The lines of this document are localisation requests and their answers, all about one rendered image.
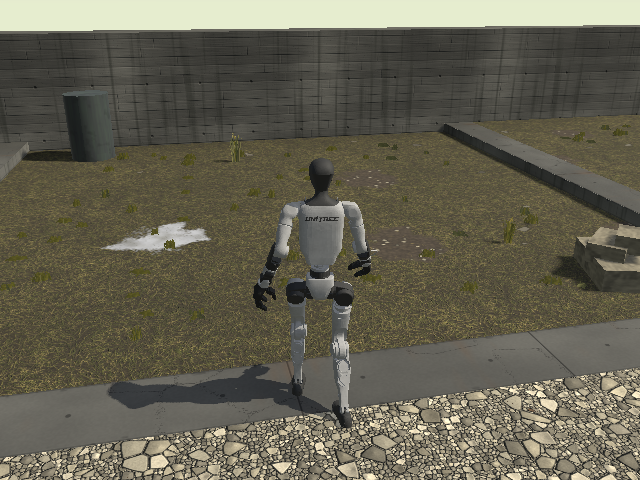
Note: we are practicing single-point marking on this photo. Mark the right robot upper arm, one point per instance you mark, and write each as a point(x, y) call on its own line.
point(353, 213)

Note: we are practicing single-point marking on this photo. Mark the robot right forearm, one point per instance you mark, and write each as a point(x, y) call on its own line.
point(365, 258)

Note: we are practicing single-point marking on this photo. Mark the robot left foot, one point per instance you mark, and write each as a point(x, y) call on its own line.
point(297, 389)

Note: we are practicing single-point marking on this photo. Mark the left robot thigh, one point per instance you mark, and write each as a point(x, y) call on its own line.
point(296, 297)

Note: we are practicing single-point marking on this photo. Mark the robot right hand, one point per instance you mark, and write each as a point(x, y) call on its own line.
point(356, 264)

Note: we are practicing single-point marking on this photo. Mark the left robot upper arm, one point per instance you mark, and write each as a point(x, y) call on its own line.
point(288, 212)

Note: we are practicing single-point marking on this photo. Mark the robot left forearm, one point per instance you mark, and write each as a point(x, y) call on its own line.
point(269, 269)

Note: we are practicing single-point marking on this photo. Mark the robot left hand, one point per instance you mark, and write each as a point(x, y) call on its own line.
point(258, 296)

